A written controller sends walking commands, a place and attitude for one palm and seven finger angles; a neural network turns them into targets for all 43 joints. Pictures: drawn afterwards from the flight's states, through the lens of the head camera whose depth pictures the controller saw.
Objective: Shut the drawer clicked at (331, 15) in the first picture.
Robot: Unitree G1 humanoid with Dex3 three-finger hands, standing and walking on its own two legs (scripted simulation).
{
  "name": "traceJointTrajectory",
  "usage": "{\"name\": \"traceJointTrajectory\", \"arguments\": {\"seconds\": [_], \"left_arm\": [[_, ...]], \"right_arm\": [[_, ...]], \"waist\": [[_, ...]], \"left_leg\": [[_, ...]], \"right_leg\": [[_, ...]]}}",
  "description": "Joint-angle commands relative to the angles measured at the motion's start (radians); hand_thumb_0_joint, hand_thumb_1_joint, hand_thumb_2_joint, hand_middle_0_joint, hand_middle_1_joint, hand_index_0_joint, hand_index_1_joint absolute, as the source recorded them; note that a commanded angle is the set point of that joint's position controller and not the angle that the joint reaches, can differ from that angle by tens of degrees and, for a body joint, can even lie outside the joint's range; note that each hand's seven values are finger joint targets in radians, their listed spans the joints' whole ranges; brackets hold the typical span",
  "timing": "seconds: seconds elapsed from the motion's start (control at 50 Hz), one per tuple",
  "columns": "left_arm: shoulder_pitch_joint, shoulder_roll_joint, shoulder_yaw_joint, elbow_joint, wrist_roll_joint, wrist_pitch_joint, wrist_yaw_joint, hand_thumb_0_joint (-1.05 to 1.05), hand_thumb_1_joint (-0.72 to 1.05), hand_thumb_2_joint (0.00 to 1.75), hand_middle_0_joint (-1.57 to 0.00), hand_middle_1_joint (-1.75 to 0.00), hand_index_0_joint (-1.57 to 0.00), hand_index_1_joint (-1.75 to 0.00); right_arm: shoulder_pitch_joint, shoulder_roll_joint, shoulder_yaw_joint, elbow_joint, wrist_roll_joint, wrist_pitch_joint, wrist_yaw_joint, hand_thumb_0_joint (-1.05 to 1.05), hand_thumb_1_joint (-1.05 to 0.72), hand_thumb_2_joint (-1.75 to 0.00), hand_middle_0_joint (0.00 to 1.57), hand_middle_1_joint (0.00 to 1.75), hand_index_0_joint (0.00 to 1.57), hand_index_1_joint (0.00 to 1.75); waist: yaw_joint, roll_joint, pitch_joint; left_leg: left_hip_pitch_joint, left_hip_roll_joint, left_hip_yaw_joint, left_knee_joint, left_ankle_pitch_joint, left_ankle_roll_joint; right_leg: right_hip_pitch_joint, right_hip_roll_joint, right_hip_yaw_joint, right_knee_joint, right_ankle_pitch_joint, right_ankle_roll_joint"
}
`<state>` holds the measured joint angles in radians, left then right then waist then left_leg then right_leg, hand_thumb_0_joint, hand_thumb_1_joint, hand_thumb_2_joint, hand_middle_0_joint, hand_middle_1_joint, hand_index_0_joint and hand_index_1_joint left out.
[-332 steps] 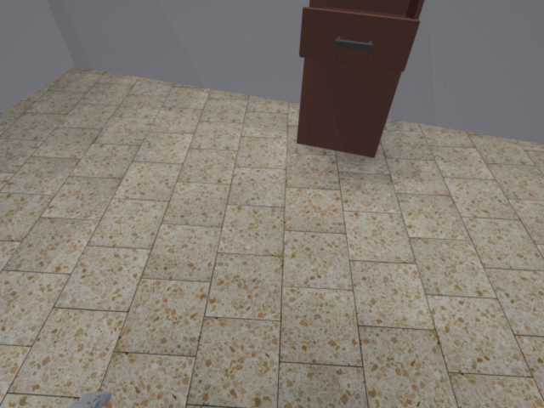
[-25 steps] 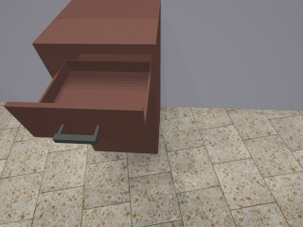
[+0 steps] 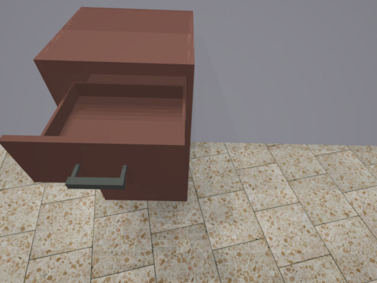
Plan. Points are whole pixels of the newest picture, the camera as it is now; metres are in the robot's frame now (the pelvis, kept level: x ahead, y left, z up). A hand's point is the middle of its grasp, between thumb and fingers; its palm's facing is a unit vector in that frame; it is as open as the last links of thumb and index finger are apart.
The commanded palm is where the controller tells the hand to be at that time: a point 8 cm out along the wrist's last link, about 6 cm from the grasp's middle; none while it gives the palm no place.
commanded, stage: look again from close up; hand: left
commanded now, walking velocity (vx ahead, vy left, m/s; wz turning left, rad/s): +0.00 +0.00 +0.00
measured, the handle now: (98, 176) +0.36 +0.26 -0.02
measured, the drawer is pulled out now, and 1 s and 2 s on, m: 0.28 0.28 0.28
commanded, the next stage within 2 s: shuffle to correct the standing spot in 0.60 s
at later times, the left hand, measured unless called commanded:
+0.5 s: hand out of the picture +0.01 +0.17 -0.17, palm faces +0.02 -0.97 -0.24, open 7.4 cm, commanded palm none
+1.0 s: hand out of the picture -0.01 +0.16 -0.19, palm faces +0.10 -0.98 -0.17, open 7.4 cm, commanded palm none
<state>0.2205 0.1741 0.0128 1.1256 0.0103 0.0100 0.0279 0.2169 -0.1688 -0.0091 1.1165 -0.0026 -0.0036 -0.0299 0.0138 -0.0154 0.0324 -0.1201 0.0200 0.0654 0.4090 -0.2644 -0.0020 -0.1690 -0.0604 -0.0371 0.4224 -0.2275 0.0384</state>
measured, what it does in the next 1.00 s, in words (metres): stands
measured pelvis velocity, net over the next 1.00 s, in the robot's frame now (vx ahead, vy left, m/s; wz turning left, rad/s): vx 0.01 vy -0.01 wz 0.03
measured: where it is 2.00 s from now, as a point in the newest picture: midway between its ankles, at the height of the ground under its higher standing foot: outside the picture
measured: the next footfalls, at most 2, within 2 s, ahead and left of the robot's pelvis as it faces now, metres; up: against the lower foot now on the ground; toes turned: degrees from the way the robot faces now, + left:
left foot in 1.44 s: +0.12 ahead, +0.14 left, +0.00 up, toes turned +3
right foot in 1.66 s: +0.08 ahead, -0.08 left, +0.00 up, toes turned -2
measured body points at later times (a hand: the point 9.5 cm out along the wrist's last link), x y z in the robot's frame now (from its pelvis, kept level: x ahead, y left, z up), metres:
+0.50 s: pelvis -0.01 -0.01 -0.01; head +0.00 -0.03 +0.44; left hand +0.01 +0.22 -0.15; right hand -0.01 -0.22 -0.18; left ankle -0.03 +0.12 -0.74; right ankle +0.00 -0.14 -0.74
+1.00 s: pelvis +0.01 -0.01 -0.01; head +0.03 +0.00 +0.44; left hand -0.01 +0.21 -0.17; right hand +0.01 -0.25 -0.16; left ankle -0.02 +0.11 -0.74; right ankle +0.00 -0.14 -0.74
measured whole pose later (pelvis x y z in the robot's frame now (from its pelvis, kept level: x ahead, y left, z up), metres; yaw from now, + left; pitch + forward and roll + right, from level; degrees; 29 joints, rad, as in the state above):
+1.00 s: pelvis +0.01 -0.01 -0.01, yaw +2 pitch -1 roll +0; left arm 0.31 0.16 0.03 1.07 0.02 0.02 0.02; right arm 0.33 -0.17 0.00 1.09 -0.02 0.00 -0.01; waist 0.02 -0.03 0.04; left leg -0.19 0.03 0.06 0.55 -0.34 -0.01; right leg -0.23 -0.06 -0.07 0.60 -0.36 -0.01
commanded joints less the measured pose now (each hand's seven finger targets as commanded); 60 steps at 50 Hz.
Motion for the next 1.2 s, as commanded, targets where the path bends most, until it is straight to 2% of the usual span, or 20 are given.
{"name": "traceJointTrajectory", "arguments": {"seconds": [0.0, 0.04, 0.06, 0.08, 0.1, 0.14, 0.26, 0.68, 0.76, 0.86, 0.92, 0.96, 0.98, 1.0, 1.04, 1.1, 1.12, 1.14, 1.16, 1.18], "left_arm": [[0.069, 0.089, 0.012, -0.011, 0.001, -0.013, 0.008, 0.00, 0.90, 0.90, -0.20, -0.30, -0.20, -0.30], [0.071, 0.091, 0.012, -0.013, 0.001, -0.012, 0.008, 0.00, 0.90, 0.90, -0.20, -0.30, -0.20, -0.30], [0.146, 0.109, -0.001, 0.009, 0.012, -0.040, 0.052, 0.00, 0.90, 0.90, -0.20, -0.30, -0.20, -0.30], [0.095, 0.150, 0.006, -0.040, 0.004, -0.050, 0.039, 0.00, 0.90, 0.90, -0.20, -0.30, -0.20, -0.30], [0.066, 0.128, 0.000, -0.051, 0.002, -0.046, 0.026, 0.00, 0.90, 0.90, -0.20, -0.30, -0.20, -0.30], [0.077, 0.118, -0.002, -0.066, 0.004, -0.039, 0.017, 0.00, 0.90, 0.90, -0.20, -0.30, -0.20, -0.30], [0.071, 0.090, -0.009, -0.065, 0.000, -0.031, 0.009, 0.00, 0.90, 0.90, -0.20, -0.30, -0.20, -0.30], [0.111, 0.094, -0.002, -0.043, 0.000, -0.039, 0.006, 0.00, 0.90, 0.90, -0.20, -0.30, -0.20, -0.30], [0.119, 0.126, 0.017, -0.055, 0.007, -0.030, 0.004, 0.00, 0.90, 0.90, -0.20, -0.30, -0.20, -0.30], [0.135, 0.162, 0.049, -0.085, 0.015, -0.021, 0.005, 0.00, 0.90, 0.90, -0.20, -0.30, -0.20, -0.30], [0.083, 0.131, 0.049, -0.109, 0.013, -0.019, 0.001, 0.00, 0.90, 0.90, -0.20, -0.30, -0.20, -0.30], [0.050, 0.058, 0.037, -0.138, 0.015, -0.015, -0.004, 0.00, 0.90, 0.90, -0.20, -0.30, -0.20, -0.30], [0.034, 0.039, 0.030, -0.151, 0.018, -0.018, -0.005, 0.00, 0.90, 0.90, -0.20, -0.30, -0.20, -0.30], [0.015, 0.043, 0.027, -0.161, 0.020, -0.022, -0.005, 0.00, 0.90, 0.90, -0.20, -0.30, -0.20, -0.30], [0.007, 0.030, 0.026, -0.160, 0.012, -0.033, -0.015, 0.00, 0.90, 0.90, -0.20, -0.30, -0.20, -0.30], [0.126, 0.009, 0.029, -0.117, 0.005, -0.049, -0.023, 0.00, 0.90, 0.90, -0.20, -0.30, -0.20, -0.30], [0.207, 0.054, 0.040, -0.087, 0.009, -0.058, -0.018, 0.00, 0.90, 0.90, -0.20, -0.30, -0.20, -0.30], [0.297, 0.146, 0.063, -0.059, 0.012, -0.064, -0.007, 0.00, 0.90, 0.90, -0.20, -0.30, -0.20, -0.30], [0.344, 0.182, 0.067, -0.044, 0.006, -0.067, -0.003, 0.00, 0.90, 0.90, -0.20, -0.30, -0.20, -0.30], [0.323, 0.178, 0.063, -0.052, 0.008, -0.066, 0.002, 0.00, 0.90, 0.90, -0.20, -0.30, -0.20, -0.30]], "right_arm": [[0.051, -0.088, -0.011, -0.009, -0.005, -0.017, -0.005, 0.00, -0.90, -0.90, 0.20, 0.30, 0.20, 0.30], [0.070, -0.087, -0.011, -0.001, -0.004, -0.017, -0.005, 0.00, -0.90, -0.90, 0.20, 0.30, 0.20, 0.30], [0.011, -0.128, -0.011, -0.074, 0.001, -0.034, 0.005, 0.00, -0.90, -0.90, 0.20, 0.30, 0.20, 0.30], [0.090, -0.088, -0.009, -0.089, -0.007, -0.027, 0.012, 0.00, -0.90, -0.90, 0.20, 0.30, 0.20, 0.30], [0.089, -0.083, -0.005, -0.079, -0.012, -0.032, 0.013, 0.00, -0.90, -0.90, 0.20, 0.30, 0.20, 0.30], [0.125, -0.095, 0.001, -0.093, -0.017, -0.039, 0.015, 0.00, -0.90, -0.90, 0.20, 0.30, 0.20, 0.30], [0.157, -0.102, 0.009, -0.094, -0.011, -0.035, 0.006, 0.00, -0.90, -0.90, 0.20, 0.30, 0.20, 0.30], [0.138, -0.067, 0.011, -0.034, -0.008, -0.023, 0.005, 0.00, -0.90, -0.90, 0.20, 0.30, 0.20, 0.30], [0.128, -0.069, 0.007, -0.040, -0.013, -0.004, 0.012, 0.00, -0.90, -0.90, 0.20, 0.30, 0.20, 0.30], [0.127, -0.058, -0.005, -0.068, -0.019, 0.008, 0.021, 0.00, -0.90, -0.90, 0.20, 0.30, 0.20, 0.30], [0.220, -0.050, -0.001, -0.041, -0.018, -0.010, 0.021, 0.00, -0.90, -0.90, 0.20, 0.30, 0.20, 0.30], [0.292, -0.126, -0.014, -0.025, -0.027, -0.019, 0.016, 0.00, -0.90, -0.90, 0.20, 0.30, 0.20, 0.30], [0.299, -0.146, -0.018, -0.026, -0.028, -0.021, 0.009, 0.00, -0.90, -0.90, 0.20, 0.30, 0.20, 0.30], [0.297, -0.131, -0.015, -0.029, -0.028, -0.025, 0.005, 0.00, -0.90, -0.90, 0.20, 0.30, 0.20, 0.30], [0.268, -0.115, -0.009, -0.045, -0.030, -0.031, 0.001, 0.00, -0.90, -0.90, 0.20, 0.30, 0.20, 0.30], [0.167, -0.125, -0.007, -0.075, -0.023, -0.032, -0.002, 0.00, -0.90, -0.90, 0.20, 0.30, 0.20, 0.30], [0.156, -0.107, -0.010, -0.088, -0.010, -0.038, 0.001, 0.00, -0.90, -0.90, 0.20, 0.30, 0.20, 0.30], [0.134, -0.072, -0.004, -0.118, -0.004, -0.043, 0.006, 0.00, -0.90, -0.90, 0.20, 0.30, 0.20, 0.30], [0.093, -0.078, -0.013, -0.138, -0.011, -0.038, 0.007, 0.00, -0.90, -0.90, 0.20, 0.30, 0.20, 0.30], [0.112, -0.078, -0.016, -0.134, -0.014, -0.031, 0.004, 0.00, -0.90, -0.90, 0.20, 0.30, 0.20, 0.30]], "waist": [[0.003, 0.043, 0.022], [0.003, 0.028, 0.024], [0.018, 0.027, 0.030], [-0.033, 0.078, -0.042], [-0.018, 0.137, 0.011], [-0.013, 0.190, -0.038], [-0.015, 0.009, 0.049], [-0.016, -0.001, 0.021], [-0.001, -0.015, 0.061], [0.006, -0.146, 0.126], [-0.037, -0.017, 0.095], [-0.055, 0.245, 0.079], [-0.058, 0.353, 0.089], [-0.061, 0.336, 0.107], [-0.041, 0.222, 0.073], [0.039, 0.132, -0.009], [0.070, 0.020, -0.048], [0.098, -0.215, -0.091], [0.107, -0.229, -0.062], [0.085, -0.125, -0.058]], "left_leg": [[-0.048, 0.098, -0.076, -0.095, 0.219, 0.009], [-0.051, 0.099, -0.079, -0.101, 0.202, 0.011], [-0.098, 0.106, -0.044, 0.115, 0.336, -0.011], [-0.096, 0.066, -0.065, 0.041, 0.098, -0.006], [-0.121, 0.074, -0.078, -0.009, 0.101, 0.007], [-0.128, 0.105, -0.105, -0.026, 0.165, 0.024], [-0.137, 0.095, -0.097, -0.028, 0.172, 0.035], [-0.048, 0.073, -0.042, -0.034, 0.122, 0.012], [-0.128, 0.028, -0.011, 0.038, -0.060, 0.008], [-0.207, 0.015, 0.014, 0.210, -0.137, 0.011], [-0.048, 0.025, -0.001, 0.035, -0.048, 0.019], [-0.040, 0.169, -0.190, -0.081, 0.027, 0.089], [-0.015, 0.236, -0.297, -0.150, 0.063, 0.150], [0.014, 0.256, -0.320, -0.151, 0.167, 0.195], [0.045, 0.248, -0.266, -0.060, 0.415, 0.219], [-0.053, 0.140, -0.104, 0.078, 0.435, 0.136], [-0.174, 0.085, -0.045, 0.190, 0.324, 0.089], [-0.390, 0.002, 0.021, 0.341, 0.040, 0.038], [-0.477, -0.022, 0.013, 0.544, -0.334, 0.007], [-0.491, 0.008, -0.062, 0.636, -0.340, 0.000]], "right_leg": [[0.020, -0.057, 0.045, -0.062, 0.156, -0.029], [0.027, -0.053, 0.039, -0.066, 0.145, -0.029], [-0.006, -0.103, 0.098, -0.018, 0.470, -0.046], [0.017, -0.111, 0.090, 0.009, 0.244, -0.073], [-0.029, -0.078, 0.071, 0.021, 0.094, -0.078], [-0.005, -0.031, 0.032, 0.055, 0.015, -0.074], [-0.035, -0.032, 0.037, 0.049, 0.057, -0.068], [-0.048, -0.054, 0.085, -0.028, 0.123, -0.072], [-0.059, -0.087, 0.122, -0.063, -0.139, -0.096], [-0.131, -0.213, 0.260, -0.206, -0.373, -0.170], [-0.200, -0.125, 0.105, -0.034, -0.248, -0.136], [-0.239, 0.027, -0.079, 0.226, -0.264, -0.081], [-0.305, 0.064, -0.111, 0.349, -0.332, -0.070], [-0.367, 0.051, -0.079, 0.447, -0.382, -0.081], [-0.350, 0.029, -0.064, 0.440, -0.376, -0.093], [-0.050, 0.033, -0.091, 0.114, -0.071, -0.083], [0.132, -0.038, 0.005, 0.050, 0.097, -0.100], [0.328, -0.247, 0.266, -0.016, 0.368, -0.172], [0.312, -0.426, 0.427, -0.085, 0.606, -0.277], [0.282, -0.430, 0.414, -0.075, 0.594, -0.332]]}}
